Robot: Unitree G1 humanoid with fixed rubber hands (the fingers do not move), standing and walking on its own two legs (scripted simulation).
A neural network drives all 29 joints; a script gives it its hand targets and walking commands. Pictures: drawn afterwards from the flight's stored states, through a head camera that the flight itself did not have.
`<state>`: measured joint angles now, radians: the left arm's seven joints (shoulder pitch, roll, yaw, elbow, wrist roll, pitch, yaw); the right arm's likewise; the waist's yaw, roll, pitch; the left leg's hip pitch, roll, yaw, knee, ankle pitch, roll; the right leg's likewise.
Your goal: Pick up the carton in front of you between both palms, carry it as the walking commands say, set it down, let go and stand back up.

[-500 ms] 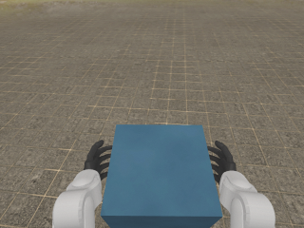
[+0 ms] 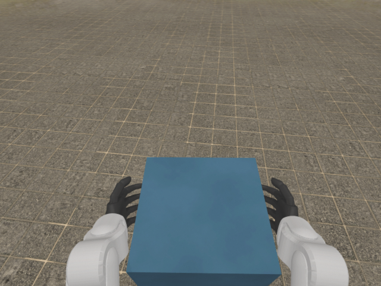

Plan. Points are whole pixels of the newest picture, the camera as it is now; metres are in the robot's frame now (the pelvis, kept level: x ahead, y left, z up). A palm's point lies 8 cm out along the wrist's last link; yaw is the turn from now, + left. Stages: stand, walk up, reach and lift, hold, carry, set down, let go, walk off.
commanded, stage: carry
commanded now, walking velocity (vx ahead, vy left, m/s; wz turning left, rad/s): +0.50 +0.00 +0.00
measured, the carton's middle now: (200, 233) +0.24 +0.00 +0.03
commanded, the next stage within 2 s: none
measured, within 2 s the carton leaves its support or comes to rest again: neither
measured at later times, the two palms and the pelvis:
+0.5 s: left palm (146, 122) +0.49 +0.15 +0.11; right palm (258, 125) +0.50 -0.15 +0.10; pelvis +0.27 -0.01 +0.00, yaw +1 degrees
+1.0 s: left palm (140, 124) +0.53 +0.18 +0.08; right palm (244, 123) +0.55 -0.12 +0.08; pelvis +0.30 +0.01 +0.00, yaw +3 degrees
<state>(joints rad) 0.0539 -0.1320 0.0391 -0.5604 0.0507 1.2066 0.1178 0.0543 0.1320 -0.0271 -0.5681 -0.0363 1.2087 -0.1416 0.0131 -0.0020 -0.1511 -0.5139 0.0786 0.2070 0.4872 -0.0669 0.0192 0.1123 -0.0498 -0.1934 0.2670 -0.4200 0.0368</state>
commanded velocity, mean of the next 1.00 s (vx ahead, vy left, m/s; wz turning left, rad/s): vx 0.03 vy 0.00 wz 0.00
